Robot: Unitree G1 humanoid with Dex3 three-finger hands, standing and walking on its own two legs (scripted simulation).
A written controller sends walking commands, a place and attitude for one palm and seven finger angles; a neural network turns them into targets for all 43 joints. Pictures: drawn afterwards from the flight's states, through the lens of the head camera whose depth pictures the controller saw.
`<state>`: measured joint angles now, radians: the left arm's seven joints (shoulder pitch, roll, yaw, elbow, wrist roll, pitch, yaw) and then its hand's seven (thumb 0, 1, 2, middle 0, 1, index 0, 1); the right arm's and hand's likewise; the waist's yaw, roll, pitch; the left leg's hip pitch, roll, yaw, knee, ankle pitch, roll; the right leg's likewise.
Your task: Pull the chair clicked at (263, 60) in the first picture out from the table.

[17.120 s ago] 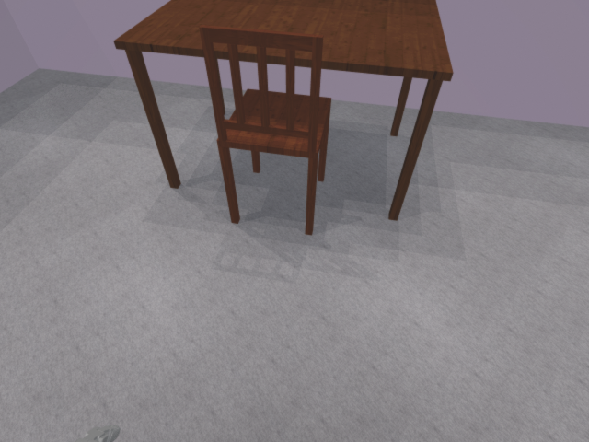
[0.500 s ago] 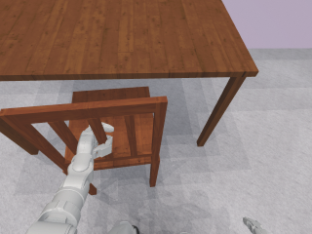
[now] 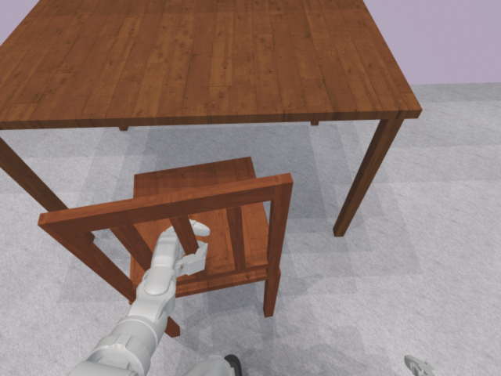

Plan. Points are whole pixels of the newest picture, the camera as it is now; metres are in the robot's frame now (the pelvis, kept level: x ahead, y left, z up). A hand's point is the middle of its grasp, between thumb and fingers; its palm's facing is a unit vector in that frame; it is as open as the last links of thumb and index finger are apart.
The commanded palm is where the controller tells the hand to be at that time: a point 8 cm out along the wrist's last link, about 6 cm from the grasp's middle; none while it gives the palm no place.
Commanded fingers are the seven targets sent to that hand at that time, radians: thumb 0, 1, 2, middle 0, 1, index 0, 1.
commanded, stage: step backward, pulling the chair out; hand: left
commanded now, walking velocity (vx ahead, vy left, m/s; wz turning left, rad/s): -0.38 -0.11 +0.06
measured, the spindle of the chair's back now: (191, 248) +0.35 +0.13 -0.08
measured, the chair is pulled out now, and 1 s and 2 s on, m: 0.19 0.25 0.40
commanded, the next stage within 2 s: none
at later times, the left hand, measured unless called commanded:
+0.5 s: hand (200, 264) +0.31 +0.10 -0.06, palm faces +0.02 -0.99 -0.16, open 5.6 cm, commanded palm +0.30 +0.16 -0.06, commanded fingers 0.00 0.90 0.90 -0.50 -1.45 -0.50 -1.45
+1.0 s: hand (195, 290) +0.26 +0.11 -0.06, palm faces -0.06 -0.98 -0.17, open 5.5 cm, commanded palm +0.25 +0.16 -0.06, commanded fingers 0.00 0.90 0.90 -0.50 -1.45 -0.50 -1.45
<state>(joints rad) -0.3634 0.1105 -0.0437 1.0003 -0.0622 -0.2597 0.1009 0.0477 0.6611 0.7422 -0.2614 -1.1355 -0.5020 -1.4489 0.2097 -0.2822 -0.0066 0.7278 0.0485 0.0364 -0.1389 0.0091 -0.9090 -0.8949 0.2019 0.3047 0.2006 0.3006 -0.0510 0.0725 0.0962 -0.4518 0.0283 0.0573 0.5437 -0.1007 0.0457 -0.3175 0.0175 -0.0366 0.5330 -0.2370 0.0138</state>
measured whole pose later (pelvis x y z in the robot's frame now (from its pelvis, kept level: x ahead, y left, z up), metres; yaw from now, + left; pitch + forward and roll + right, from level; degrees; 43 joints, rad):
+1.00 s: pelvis -0.08 +0.00 +0.00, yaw +0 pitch +2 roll -1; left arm -0.35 0.15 -0.02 0.81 -0.02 -0.18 0.10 0.04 0.64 0.75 -0.26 -1.23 -0.50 -1.45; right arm 0.15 -0.23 0.00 0.67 0.02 0.07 -0.12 0.01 -0.91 -0.89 0.20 0.30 0.20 0.30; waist -0.08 0.01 0.15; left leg -0.40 0.04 -0.03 0.61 -0.23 -0.03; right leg -0.42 -0.05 -0.03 0.52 -0.13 0.04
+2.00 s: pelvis -0.24 +0.00 +0.00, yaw +5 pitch +3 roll +0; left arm -0.45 0.11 -0.07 0.87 -0.03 -0.15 0.10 0.06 0.65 0.76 -0.24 -1.22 -0.50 -1.45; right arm 0.14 -0.27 -0.01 0.70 0.02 0.07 -0.13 0.01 -0.91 -0.89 0.20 0.30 0.20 0.30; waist -0.06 0.00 0.17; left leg -0.30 0.01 0.01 0.56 -0.27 -0.01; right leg -0.44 -0.07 -0.06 0.50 -0.10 0.02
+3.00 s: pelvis -0.38 -0.01 +0.01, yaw +2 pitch -1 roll +0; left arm -0.34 0.13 -0.03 0.82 -0.05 -0.09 0.09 0.08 0.65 0.76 -0.24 -1.21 -0.50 -1.45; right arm 0.20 -0.25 0.00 0.67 0.03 0.02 -0.11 0.01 -0.91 -0.90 0.20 0.30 0.20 0.30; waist -0.05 0.00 0.16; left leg -0.24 0.04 0.00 0.52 -0.27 -0.02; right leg -0.29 -0.02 -0.04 0.49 -0.19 0.01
